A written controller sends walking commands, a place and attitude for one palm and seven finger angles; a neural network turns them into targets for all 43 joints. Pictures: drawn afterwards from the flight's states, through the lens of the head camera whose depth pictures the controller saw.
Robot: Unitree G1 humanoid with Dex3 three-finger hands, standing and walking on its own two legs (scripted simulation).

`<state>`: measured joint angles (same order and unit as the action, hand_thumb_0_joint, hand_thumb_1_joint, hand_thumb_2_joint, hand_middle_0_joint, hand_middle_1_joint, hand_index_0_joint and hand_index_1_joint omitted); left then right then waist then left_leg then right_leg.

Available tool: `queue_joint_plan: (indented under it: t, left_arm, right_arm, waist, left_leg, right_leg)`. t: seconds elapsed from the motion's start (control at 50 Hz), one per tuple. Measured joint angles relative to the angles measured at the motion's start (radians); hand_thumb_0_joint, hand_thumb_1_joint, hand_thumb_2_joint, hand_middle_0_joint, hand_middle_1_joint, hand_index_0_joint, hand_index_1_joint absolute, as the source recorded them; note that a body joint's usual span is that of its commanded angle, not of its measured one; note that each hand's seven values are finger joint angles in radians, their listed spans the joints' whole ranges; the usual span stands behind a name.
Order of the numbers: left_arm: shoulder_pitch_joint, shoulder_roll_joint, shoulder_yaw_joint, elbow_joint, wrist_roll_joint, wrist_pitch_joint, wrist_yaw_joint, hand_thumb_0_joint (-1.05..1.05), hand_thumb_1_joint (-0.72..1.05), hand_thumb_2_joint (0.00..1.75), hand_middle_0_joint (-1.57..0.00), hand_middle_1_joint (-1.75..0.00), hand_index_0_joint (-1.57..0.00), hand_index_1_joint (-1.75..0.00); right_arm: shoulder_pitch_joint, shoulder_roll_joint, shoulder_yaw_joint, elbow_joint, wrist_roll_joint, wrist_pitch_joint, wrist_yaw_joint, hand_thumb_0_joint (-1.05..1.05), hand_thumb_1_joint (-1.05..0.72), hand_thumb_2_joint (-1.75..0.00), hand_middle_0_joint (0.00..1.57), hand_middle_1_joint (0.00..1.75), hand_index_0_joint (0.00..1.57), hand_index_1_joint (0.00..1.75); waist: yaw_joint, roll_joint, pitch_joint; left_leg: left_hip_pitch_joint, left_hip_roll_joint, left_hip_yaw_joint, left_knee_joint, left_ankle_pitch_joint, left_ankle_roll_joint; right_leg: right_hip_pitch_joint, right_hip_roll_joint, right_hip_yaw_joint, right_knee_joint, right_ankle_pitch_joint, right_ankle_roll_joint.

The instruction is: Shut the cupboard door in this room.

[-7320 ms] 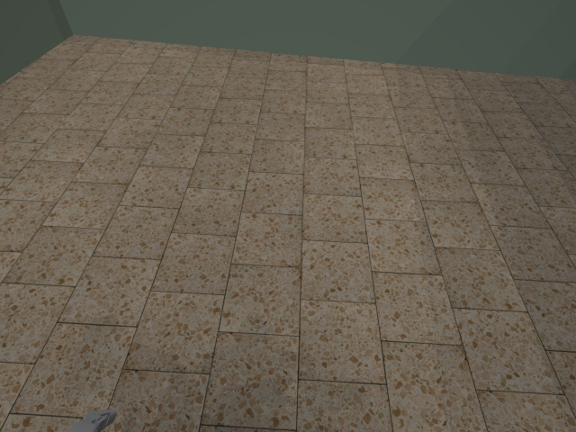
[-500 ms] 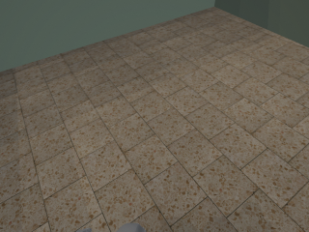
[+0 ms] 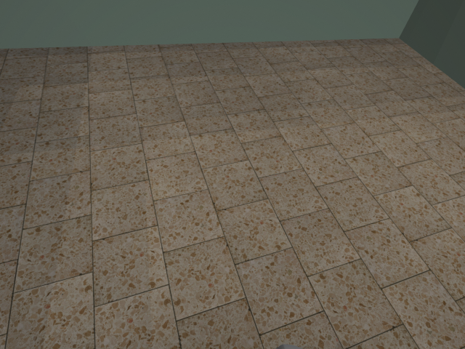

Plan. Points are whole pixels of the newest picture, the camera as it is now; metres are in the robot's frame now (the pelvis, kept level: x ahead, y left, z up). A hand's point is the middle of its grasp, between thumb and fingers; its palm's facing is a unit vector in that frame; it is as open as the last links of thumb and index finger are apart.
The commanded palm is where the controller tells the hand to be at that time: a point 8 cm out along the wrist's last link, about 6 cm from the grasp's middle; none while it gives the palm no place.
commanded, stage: turn or walk to find it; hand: left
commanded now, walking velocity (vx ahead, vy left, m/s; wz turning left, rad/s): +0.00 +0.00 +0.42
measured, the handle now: out of the picture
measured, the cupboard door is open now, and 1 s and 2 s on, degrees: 87 87 87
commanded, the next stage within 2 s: none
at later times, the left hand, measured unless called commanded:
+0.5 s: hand out of the picture +0.01 +0.14 -0.14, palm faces +0.23 -0.93 -0.28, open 7.4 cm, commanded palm none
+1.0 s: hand out of the picture -0.15 +0.20 -0.18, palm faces +0.48 -0.84 -0.24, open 7.4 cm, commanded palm none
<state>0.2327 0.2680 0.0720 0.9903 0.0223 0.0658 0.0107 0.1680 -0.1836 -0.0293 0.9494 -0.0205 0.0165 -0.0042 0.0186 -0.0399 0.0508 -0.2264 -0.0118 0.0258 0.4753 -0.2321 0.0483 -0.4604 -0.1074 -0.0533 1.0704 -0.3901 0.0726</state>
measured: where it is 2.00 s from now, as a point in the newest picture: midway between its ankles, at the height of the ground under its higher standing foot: outside the picture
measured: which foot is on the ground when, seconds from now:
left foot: down 0.00-0.32, up 0.34-0.80, down 0.82-1.00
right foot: up 0.00-0.30, down 0.32-0.82, up 0.84-1.00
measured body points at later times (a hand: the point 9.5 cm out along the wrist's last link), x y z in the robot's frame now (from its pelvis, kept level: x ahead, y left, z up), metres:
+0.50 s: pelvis -0.04 -0.06 +0.00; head -0.02 -0.09 +0.45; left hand +0.00 +0.19 -0.12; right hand +0.03 -0.31 -0.17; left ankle -0.07 +0.09 -0.65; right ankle -0.02 -0.14 -0.74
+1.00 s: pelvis -0.09 -0.01 +0.00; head -0.08 +0.02 +0.45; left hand -0.18 +0.24 -0.16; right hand +0.11 -0.19 -0.13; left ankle -0.12 +0.07 -0.74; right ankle -0.04 -0.15 -0.67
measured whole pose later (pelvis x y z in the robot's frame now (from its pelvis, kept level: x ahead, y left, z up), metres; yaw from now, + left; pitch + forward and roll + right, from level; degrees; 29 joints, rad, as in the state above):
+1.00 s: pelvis -0.09 -0.01 +0.00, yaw +26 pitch -1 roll -1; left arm 0.24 0.27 0.07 0.99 0.02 0.07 0.01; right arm 0.14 -0.19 -0.03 0.95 -0.02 0.02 0.00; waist 0.03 -0.04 0.06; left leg -0.22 -0.01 0.03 0.49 -0.26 0.04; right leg -0.45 -0.11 -0.07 1.06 -0.42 0.07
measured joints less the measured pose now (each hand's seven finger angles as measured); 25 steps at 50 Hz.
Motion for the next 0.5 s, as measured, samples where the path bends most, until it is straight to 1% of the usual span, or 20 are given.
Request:
queue_joint_plan:
  t: [0.08, 0.2, 0.26, 0.3, 0.32, 0.34, 0.36, 0.38, 0.4, 0.44, 0.46, 0.5]
  left_arm:
    - [-0.020, -0.006, -0.002, -0.017, -0.002, -0.008, 0.001, 0.01, 0.90, 0.90, -0.20, -0.30, -0.20, -0.30]
    - [-0.062, -0.031, -0.011, -0.039, -0.006, -0.009, 0.006, 0.01, 0.90, 0.90, -0.20, -0.30, -0.20, -0.30]
    - [-0.082, -0.050, -0.019, -0.055, -0.011, -0.017, 0.008, 0.01, 0.90, 0.90, -0.20, -0.30, -0.20, -0.30]
    - [-0.088, -0.062, -0.025, -0.068, -0.013, -0.028, 0.008, 0.01, 0.90, 0.90, -0.20, -0.30, -0.20, -0.30]
    - [-0.087, -0.066, -0.027, -0.074, -0.013, -0.036, 0.008, 0.01, 0.90, 0.90, -0.20, -0.30, -0.20, -0.30]
    - [-0.089, -0.080, -0.029, -0.075, -0.009, -0.044, 0.010, 0.01, 0.90, 0.90, -0.20, -0.30, -0.20, -0.30]
    - [-0.086, -0.089, -0.035, -0.078, -0.005, -0.048, 0.011, 0.01, 0.90, 0.90, -0.20, -0.30, -0.20, -0.30]
    - [-0.080, -0.097, -0.040, -0.082, -0.004, -0.048, 0.011, 0.01, 0.90, 0.90, -0.20, -0.30, -0.20, -0.30]
    - [-0.071, -0.102, -0.041, -0.085, -0.004, -0.048, 0.012, 0.01, 0.90, 0.90, -0.20, -0.30, -0.20, -0.30]
    - [-0.054, -0.110, -0.041, -0.083, -0.005, -0.047, 0.015, 0.01, 0.90, 0.90, -0.21, -0.30, -0.20, -0.30]
    - [-0.047, -0.113, -0.042, -0.079, -0.006, -0.047, 0.015, 0.01, 0.90, 0.90, -0.21, -0.30, -0.20, -0.30]
    - [-0.037, -0.117, -0.045, -0.071, -0.006, -0.051, 0.014, 0.01, 0.90, 0.90, -0.21, -0.30, -0.20, -0.30]
  right_arm:
    - [0.010, 0.004, 0.000, 0.000, 0.001, -0.001, 0.001, 0.00, -0.91, -0.90, 0.20, 0.30, 0.20, 0.30]
    - [0.041, 0.000, -0.010, 0.005, -0.005, 0.007, 0.003, 0.00, -0.91, -0.90, 0.20, 0.30, 0.20, 0.30]
    - [0.059, -0.011, -0.018, 0.012, -0.008, 0.016, 0.003, 0.00, -0.91, -0.90, 0.20, 0.30, 0.20, 0.30]
    - [0.072, -0.019, -0.025, 0.018, -0.007, 0.023, 0.005, 0.00, -0.91, -0.90, 0.20, 0.30, 0.20, 0.30]
    - [0.080, -0.023, -0.028, 0.020, -0.005, 0.026, 0.006, 0.00, -0.91, -0.90, 0.20, 0.30, 0.20, 0.30]
    - [0.083, -0.032, -0.034, 0.026, -0.001, 0.031, 0.007, 0.00, -0.91, -0.90, 0.20, 0.30, 0.20, 0.30]
    - [0.087, -0.038, -0.040, 0.031, 0.000, 0.037, 0.007, 0.00, -0.91, -0.90, 0.20, 0.30, 0.20, 0.30]
    - [0.094, -0.043, -0.045, 0.035, -0.002, 0.044, 0.008, 0.00, -0.91, -0.90, 0.20, 0.30, 0.20, 0.29]
    - [0.099, -0.046, -0.049, 0.039, -0.004, 0.052, 0.010, 0.00, -0.91, -0.90, 0.20, 0.30, 0.20, 0.29]
    - [0.104, -0.054, -0.055, 0.046, -0.008, 0.061, 0.017, 0.01, -0.91, -0.90, 0.20, 0.30, 0.20, 0.29]
    - [0.105, -0.059, -0.058, 0.047, -0.009, 0.061, 0.019, 0.01, -0.91, -0.90, 0.20, 0.30, 0.20, 0.29]
    - [0.108, -0.066, -0.062, 0.048, -0.008, 0.058, 0.021, 0.01, -0.91, -0.90, 0.20, 0.30, 0.20, 0.29]
  waist:
    - [-0.006, 0.010, -0.005]
    - [-0.037, 0.031, -0.004]
    - [-0.053, 0.051, -0.001]
    - [-0.058, 0.062, -0.003]
    - [-0.057, 0.065, -0.006]
    - [-0.057, 0.087, -0.001]
    - [-0.058, 0.100, 0.001]
    - [-0.058, 0.101, -0.002]
    - [-0.057, 0.098, -0.006]
    - [-0.052, 0.091, -0.010]
    - [-0.053, 0.089, -0.008]
    - [-0.056, 0.089, -0.005]
  left_leg:
    - [-0.001, -0.021, -0.023, -0.043, 0.039, 0.006]
    - [-0.033, -0.047, -0.062, -0.044, 0.065, -0.002]
    - [-0.060, -0.054, -0.086, -0.027, 0.073, -0.015]
    - [-0.084, -0.061, -0.102, -0.004, 0.072, -0.029]
    - [-0.100, -0.066, -0.108, 0.017, 0.067, -0.037]
    - [-0.119, -0.059, -0.122, 0.057, 0.034, -0.043]
    - [-0.145, -0.059, -0.126, 0.130, -0.053, -0.052]
    - [-0.179, -0.065, -0.119, 0.229, -0.124, -0.058]
    - [-0.211, -0.068, -0.108, 0.331, -0.163, -0.062]
    - [-0.258, -0.057, -0.086, 0.508, -0.165, -0.073]
    - [-0.272, -0.045, -0.080, 0.573, -0.149, -0.081]
    - [-0.284, -0.020, -0.075, 0.651, -0.118, -0.096]
  right_leg:
    - [0.010, 0.010, 0.024, -0.031, 0.018, 0.013]
    - [0.067, 0.038, 0.035, -0.171, -0.036, 0.009]
    - [0.113, 0.059, 0.034, -0.289, -0.040, -0.002]
    - [0.164, 0.071, 0.028, -0.414, 0.019, -0.010]
    - [0.197, 0.073, 0.022, -0.495, 0.064, -0.023]
    - [0.206, 0.085, 0.006, -0.515, 0.087, -0.054]
    - [0.208, 0.087, -0.009, -0.512, 0.093, -0.078]
    - [0.211, 0.080, -0.022, -0.513, 0.093, -0.094]
    - [0.218, 0.071, -0.032, -0.522, 0.094, -0.102]
    - [0.236, 0.057, -0.046, -0.553, 0.108, -0.108]
    - [0.245, 0.053, -0.055, -0.569, 0.117, -0.108]
    - [0.257, 0.045, -0.075, -0.590, 0.130, -0.109]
